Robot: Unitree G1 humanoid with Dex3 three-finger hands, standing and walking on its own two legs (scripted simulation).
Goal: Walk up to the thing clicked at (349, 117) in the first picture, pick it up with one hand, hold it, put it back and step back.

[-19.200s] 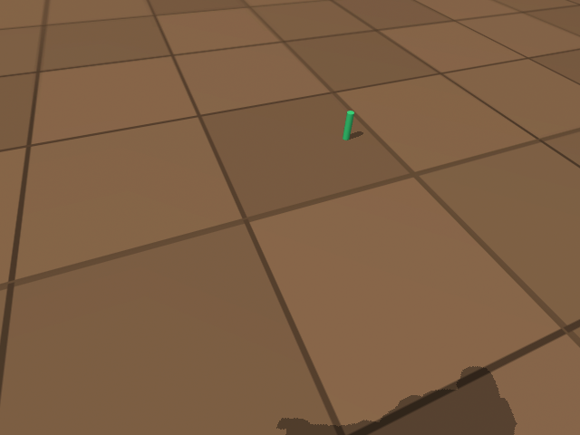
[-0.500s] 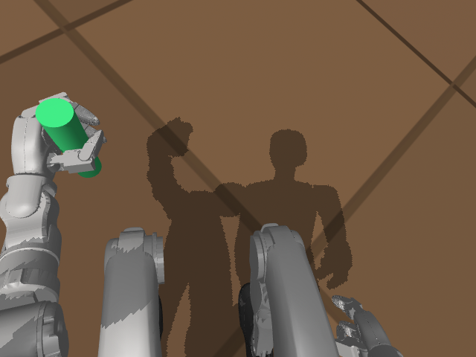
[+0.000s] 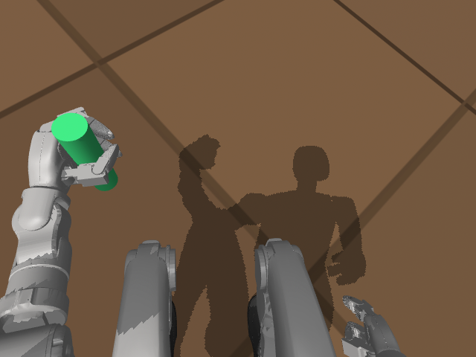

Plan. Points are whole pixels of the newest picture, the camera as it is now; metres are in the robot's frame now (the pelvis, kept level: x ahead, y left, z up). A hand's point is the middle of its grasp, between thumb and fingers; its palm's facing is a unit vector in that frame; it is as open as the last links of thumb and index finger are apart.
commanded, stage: lift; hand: left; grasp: from the side
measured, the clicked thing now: (91, 158) +0.43 +0.22 -0.02
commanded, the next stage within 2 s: hold in 1.66 s
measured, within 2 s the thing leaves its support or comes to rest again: neither
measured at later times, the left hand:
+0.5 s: hand (26, 101) +0.40 +0.20 +0.18, palm faces +0.04 -1.00 -0.05, open 5.4 cm
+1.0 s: hand out of the picture +0.39 +0.21 +0.29, palm faces +0.06 -1.00 -0.02, open 5.4 cm
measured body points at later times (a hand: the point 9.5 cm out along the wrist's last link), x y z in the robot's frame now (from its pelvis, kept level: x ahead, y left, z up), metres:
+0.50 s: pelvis +0.03 +0.01 +0.15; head +0.16 +0.03 +0.58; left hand +0.39 +0.26 +0.18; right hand +0.21 -0.23 +0.04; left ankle +0.08 +0.14 -0.39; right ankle +0.08 -0.12 -0.39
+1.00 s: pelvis +0.06 +0.01 +0.24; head +0.15 +0.03 +0.69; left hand +0.39 +0.26 +0.29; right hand +0.22 -0.23 +0.14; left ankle +0.08 +0.14 -0.39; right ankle +0.08 -0.12 -0.39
